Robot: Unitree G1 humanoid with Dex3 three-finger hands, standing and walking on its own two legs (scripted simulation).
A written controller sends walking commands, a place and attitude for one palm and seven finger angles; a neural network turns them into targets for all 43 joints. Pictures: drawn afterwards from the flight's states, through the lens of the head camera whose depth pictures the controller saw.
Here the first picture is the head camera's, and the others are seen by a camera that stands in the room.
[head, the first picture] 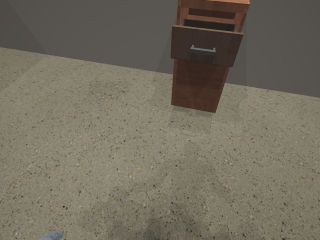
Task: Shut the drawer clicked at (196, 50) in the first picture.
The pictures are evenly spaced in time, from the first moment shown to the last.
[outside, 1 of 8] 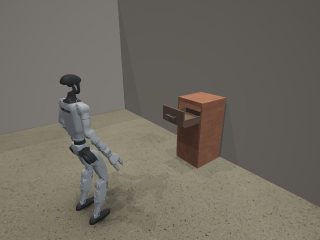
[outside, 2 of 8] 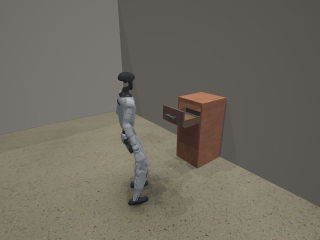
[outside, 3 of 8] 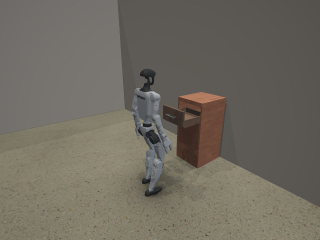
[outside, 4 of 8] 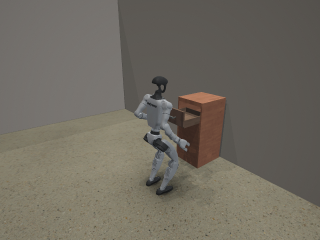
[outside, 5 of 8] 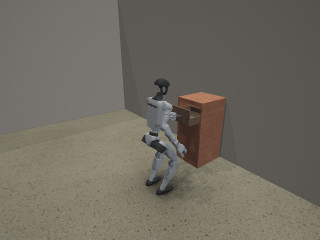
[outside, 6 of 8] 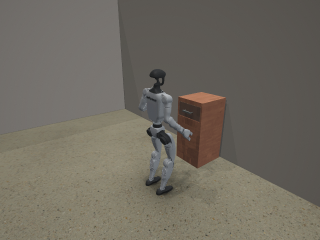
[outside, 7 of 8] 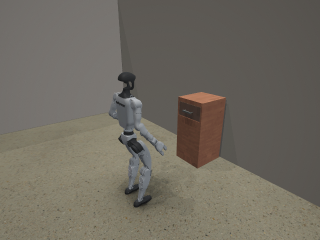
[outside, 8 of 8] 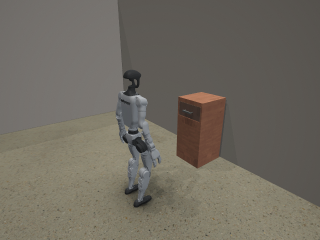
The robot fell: no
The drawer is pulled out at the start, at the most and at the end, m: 0.27 0.27 0.00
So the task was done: yes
